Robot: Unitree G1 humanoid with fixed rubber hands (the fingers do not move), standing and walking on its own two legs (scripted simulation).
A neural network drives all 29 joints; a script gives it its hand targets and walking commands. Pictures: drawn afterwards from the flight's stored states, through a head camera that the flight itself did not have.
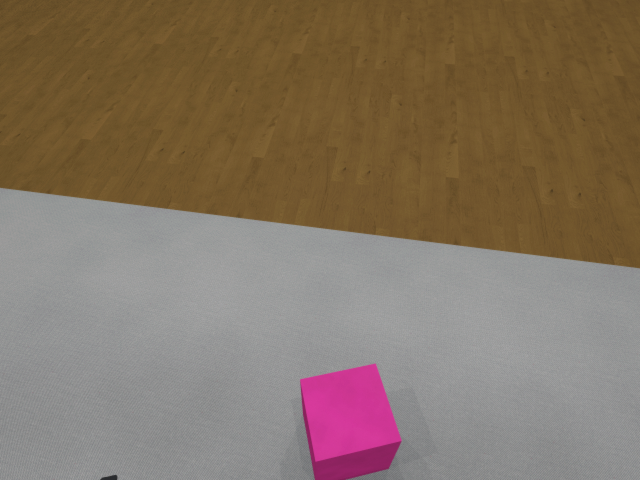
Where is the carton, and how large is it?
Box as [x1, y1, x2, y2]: [300, 364, 401, 479]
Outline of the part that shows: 375,364 300,379 303,416 315,479 345,479 388,468 401,440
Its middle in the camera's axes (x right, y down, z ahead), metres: +0.07 +0.52 +1.07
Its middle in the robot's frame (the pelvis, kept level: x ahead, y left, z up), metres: +0.43 -0.04 -0.66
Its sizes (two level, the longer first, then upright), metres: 0.210 0.200 0.250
